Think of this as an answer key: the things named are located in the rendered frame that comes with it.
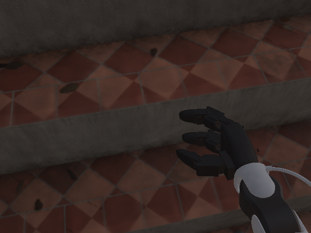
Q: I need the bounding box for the right robot forearm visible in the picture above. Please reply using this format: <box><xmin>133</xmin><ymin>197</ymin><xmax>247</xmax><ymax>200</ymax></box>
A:
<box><xmin>233</xmin><ymin>162</ymin><xmax>308</xmax><ymax>233</ymax></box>

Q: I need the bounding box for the robot right hand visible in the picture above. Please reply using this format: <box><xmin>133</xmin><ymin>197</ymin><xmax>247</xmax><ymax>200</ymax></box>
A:
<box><xmin>176</xmin><ymin>106</ymin><xmax>259</xmax><ymax>181</ymax></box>

